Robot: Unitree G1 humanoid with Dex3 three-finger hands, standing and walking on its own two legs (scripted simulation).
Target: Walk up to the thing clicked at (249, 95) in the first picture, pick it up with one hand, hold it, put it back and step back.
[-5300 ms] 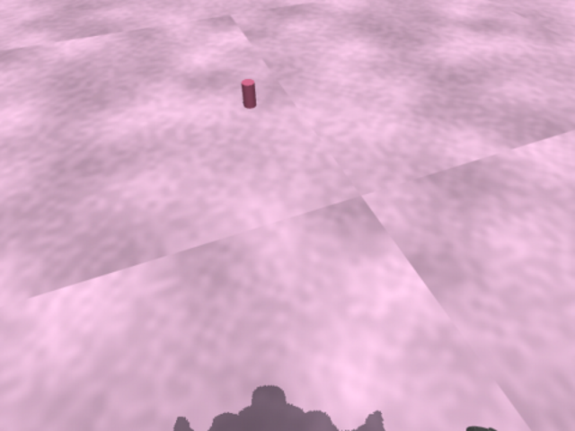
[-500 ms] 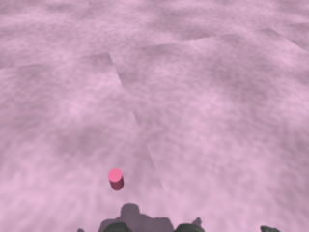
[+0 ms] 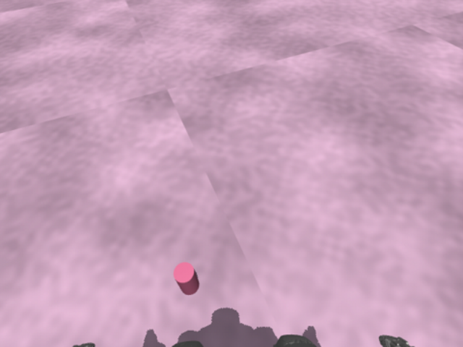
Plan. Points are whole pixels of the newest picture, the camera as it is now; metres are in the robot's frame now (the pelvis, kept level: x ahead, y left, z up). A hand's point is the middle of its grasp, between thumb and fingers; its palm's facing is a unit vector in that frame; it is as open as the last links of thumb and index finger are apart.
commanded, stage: walk up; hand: left
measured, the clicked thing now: (187, 279) +0.45 +0.21 -0.68
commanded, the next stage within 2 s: stand in 1.42 s
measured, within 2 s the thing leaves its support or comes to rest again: neither
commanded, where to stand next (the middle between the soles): +0.11 +0.00 m, yaw +1 degrees
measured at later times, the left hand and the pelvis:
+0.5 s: hand out of the picture +0.11 +0.26 -0.14, palm faces +0.00 -0.95 -0.31, open 7.4 cm; pelvis +0.03 +0.01 +0.02, yaw +1 degrees
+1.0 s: hand out of the picture +0.11 +0.25 -0.14, palm faces +0.02 -0.95 -0.32, open 7.4 cm; pelvis +0.04 +0.00 +0.02, yaw +1 degrees
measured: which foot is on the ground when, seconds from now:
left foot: down 0.00-1.00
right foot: down 0.00-1.00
